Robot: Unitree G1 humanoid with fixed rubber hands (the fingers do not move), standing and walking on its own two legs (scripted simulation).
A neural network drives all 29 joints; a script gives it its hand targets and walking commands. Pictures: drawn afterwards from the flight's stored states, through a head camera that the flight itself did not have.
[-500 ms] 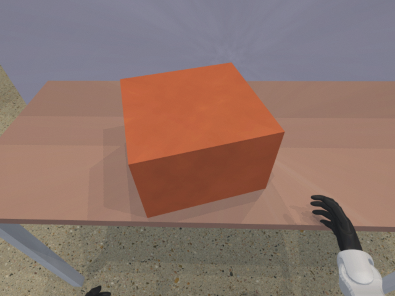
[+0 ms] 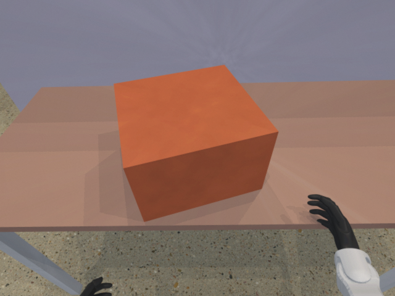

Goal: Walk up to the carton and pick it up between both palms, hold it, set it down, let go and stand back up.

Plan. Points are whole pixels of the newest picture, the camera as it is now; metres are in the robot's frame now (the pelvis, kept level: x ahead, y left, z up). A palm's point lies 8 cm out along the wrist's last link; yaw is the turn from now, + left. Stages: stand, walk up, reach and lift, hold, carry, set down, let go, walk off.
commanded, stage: stand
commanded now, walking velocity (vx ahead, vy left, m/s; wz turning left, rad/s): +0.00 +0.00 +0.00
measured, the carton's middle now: (187, 136) +0.48 +0.04 +0.06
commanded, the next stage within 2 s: none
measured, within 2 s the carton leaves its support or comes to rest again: neither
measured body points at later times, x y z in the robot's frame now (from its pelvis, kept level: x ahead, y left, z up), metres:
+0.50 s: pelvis -0.01 +0.00 +0.00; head -0.01 -0.02 +0.45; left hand +0.12 +0.25 -0.10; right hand +0.25 -0.26 +0.02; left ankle +0.00 +0.11 -0.73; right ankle +0.02 -0.11 -0.73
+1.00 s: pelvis +0.00 +0.00 +0.00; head -0.01 -0.02 +0.45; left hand +0.13 +0.24 -0.09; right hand +0.24 -0.26 +0.02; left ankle +0.00 +0.11 -0.73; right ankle +0.02 -0.11 -0.73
